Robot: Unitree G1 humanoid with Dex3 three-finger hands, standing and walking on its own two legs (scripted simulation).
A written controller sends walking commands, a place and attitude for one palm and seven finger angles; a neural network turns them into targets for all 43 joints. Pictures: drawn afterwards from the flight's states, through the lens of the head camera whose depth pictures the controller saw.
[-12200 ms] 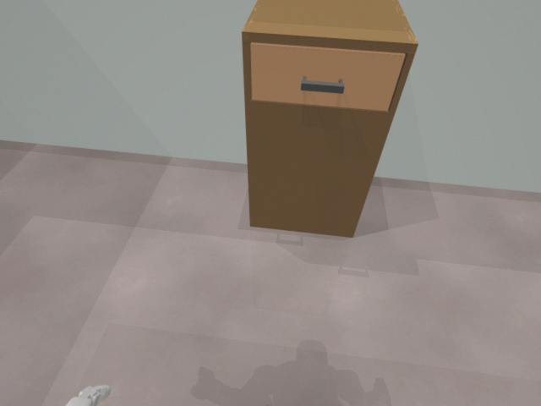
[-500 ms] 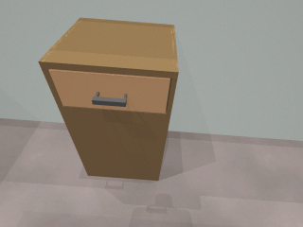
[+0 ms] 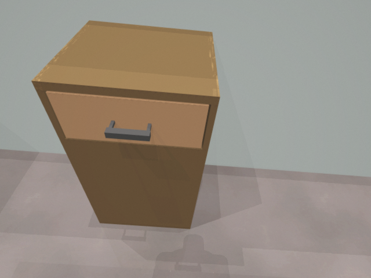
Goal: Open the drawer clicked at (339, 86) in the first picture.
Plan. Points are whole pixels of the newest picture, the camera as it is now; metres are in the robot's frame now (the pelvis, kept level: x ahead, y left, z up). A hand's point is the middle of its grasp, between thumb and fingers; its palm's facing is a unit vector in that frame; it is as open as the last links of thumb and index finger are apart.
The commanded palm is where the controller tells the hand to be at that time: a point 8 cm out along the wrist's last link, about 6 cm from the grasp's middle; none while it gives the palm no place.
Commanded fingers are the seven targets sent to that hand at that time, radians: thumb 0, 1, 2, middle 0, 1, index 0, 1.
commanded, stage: come to a stop and stand still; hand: left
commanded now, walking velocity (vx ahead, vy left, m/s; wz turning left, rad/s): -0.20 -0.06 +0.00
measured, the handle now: (129, 129) +0.51 +0.20 +0.01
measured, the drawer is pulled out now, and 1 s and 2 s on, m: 0.00 0.00 0.00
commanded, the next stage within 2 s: look again from close up in 0.86 s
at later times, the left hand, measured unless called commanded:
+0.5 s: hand out of the picture +0.04 +0.16 -0.17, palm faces +0.04 -0.98 -0.22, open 7.2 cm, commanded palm none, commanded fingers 0.00 0.90 0.90 -0.20 -0.30 -0.20 -0.30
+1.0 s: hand out of the picture -0.07 +0.10 -0.17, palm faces +0.05 -0.99 -0.11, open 7.3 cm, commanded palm none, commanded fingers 0.00 0.90 0.90 -0.20 -0.30 -0.20 -0.30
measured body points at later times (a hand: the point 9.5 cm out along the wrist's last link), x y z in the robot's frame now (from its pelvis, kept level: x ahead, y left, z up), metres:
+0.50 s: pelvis -0.01 -0.02 +0.00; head +0.00 -0.02 +0.45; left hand +0.04 +0.21 -0.15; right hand -0.01 -0.24 -0.16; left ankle -0.01 +0.07 -0.73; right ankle +0.04 -0.13 -0.73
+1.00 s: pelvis -0.02 -0.03 +0.01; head +0.00 -0.02 +0.46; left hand -0.07 +0.16 -0.16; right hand -0.05 -0.23 -0.15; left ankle -0.01 +0.07 -0.73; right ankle +0.04 -0.13 -0.73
